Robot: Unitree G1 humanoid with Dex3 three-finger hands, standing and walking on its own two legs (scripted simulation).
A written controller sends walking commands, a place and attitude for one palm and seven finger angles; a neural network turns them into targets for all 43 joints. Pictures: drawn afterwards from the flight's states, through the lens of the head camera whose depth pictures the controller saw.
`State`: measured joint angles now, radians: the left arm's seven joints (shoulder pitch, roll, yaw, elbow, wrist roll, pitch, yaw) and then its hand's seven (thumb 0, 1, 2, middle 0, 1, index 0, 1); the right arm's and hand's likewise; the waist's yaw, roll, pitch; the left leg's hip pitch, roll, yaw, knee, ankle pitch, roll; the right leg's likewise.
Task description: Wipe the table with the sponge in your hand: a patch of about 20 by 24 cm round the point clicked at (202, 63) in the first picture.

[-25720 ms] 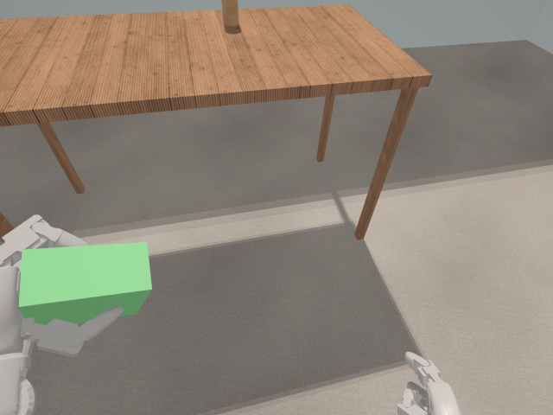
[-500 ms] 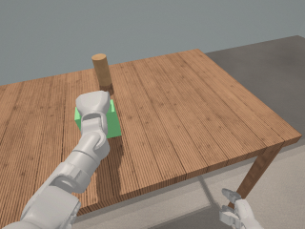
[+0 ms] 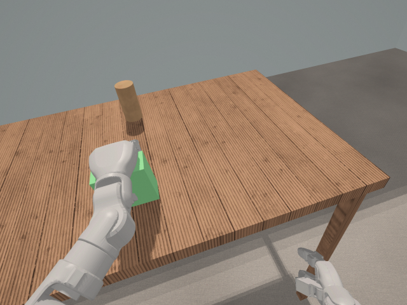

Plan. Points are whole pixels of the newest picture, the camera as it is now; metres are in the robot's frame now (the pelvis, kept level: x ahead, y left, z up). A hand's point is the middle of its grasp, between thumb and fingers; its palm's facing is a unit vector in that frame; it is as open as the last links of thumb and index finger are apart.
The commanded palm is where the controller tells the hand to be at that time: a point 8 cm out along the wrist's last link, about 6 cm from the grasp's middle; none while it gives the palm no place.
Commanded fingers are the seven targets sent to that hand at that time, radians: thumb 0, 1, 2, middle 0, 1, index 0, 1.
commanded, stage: wipe back along the third lane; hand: left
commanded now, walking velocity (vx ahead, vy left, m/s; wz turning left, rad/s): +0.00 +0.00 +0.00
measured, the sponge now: (129, 187) +0.33 +0.21 +0.08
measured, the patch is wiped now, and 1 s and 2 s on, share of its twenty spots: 0.95 0.95 0.95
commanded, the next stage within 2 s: slide back across to the middle lane in 0.52 s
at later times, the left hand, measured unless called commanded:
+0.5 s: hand (123, 197) +0.28 +0.19 +0.12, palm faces +0.14 -0.13 -0.98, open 9.6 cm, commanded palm +0.23 +0.18 +0.15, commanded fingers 0.00 0.10 1.30 -1.20 -1.60 -1.20 -1.60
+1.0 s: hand (108, 205) +0.25 +0.20 +0.12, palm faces +0.17 -0.23 -0.96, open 9.6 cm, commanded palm +0.20 +0.21 +0.17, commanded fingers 0.00 0.10 1.30 -1.20 -1.60 -1.20 -1.60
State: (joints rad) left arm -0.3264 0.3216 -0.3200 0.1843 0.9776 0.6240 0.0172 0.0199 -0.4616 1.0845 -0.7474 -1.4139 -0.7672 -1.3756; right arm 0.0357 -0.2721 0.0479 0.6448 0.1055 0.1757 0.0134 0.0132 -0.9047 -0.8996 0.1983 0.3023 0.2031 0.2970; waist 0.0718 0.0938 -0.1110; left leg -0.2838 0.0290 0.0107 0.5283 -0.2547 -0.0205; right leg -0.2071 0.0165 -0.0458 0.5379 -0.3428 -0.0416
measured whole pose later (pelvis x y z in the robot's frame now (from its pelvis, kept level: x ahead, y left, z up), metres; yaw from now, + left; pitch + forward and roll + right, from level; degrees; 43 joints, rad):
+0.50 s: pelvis -0.02 -0.01 +0.00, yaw -1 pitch -2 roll +1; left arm -0.13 0.31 -0.31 -0.03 0.98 0.61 0.02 0.02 -0.46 1.08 -0.74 -1.42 -0.76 -1.38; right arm 0.01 -0.26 0.05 0.64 0.10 0.14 0.02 0.01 -0.90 -0.90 0.20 0.30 0.20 0.30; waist 0.09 0.10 -0.10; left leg -0.25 0.04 0.02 0.53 -0.24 -0.03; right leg -0.18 0.03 -0.04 0.55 -0.33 -0.05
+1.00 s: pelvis -0.02 +0.00 +0.00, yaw -2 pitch -4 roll +1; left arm -0.01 0.37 -0.22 -0.20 0.89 0.57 0.01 0.00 -0.46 1.08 -0.74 -1.42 -0.76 -1.38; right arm 0.01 -0.25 0.06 0.63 0.08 0.13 -0.01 0.01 -0.90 -0.90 0.20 0.30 0.20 0.30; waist 0.09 0.09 -0.07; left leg -0.22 0.05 0.04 0.52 -0.23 -0.03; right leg -0.16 0.03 -0.02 0.54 -0.32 -0.05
